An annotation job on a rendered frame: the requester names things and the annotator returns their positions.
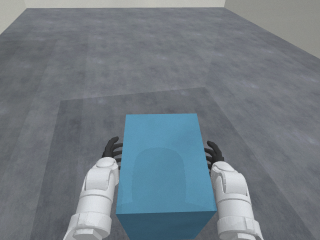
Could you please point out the robot left forearm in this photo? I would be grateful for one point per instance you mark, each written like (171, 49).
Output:
(92, 218)

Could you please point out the carton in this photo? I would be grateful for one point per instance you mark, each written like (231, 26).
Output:
(165, 190)

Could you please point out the robot right hand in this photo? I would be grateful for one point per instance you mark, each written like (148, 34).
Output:
(215, 153)

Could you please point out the robot right forearm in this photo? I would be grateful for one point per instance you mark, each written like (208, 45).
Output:
(236, 218)

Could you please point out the robot left hand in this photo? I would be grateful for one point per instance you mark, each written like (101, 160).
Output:
(110, 147)

